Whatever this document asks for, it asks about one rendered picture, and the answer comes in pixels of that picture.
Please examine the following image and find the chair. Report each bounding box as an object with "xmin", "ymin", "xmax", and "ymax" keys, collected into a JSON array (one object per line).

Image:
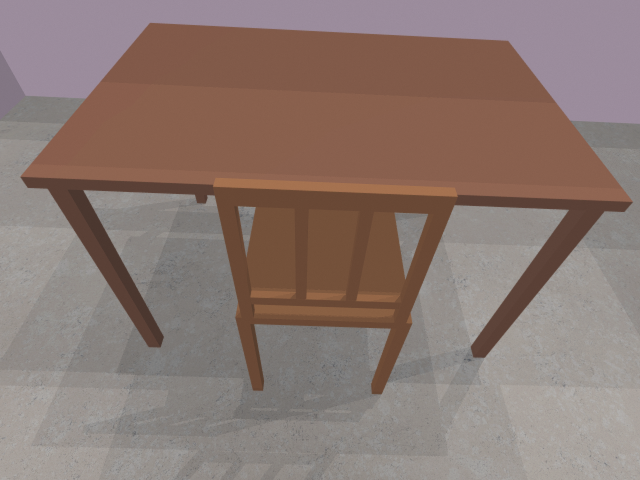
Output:
[{"xmin": 213, "ymin": 178, "xmax": 458, "ymax": 394}]

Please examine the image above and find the table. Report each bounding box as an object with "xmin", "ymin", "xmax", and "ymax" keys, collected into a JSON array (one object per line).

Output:
[{"xmin": 20, "ymin": 23, "xmax": 633, "ymax": 358}]

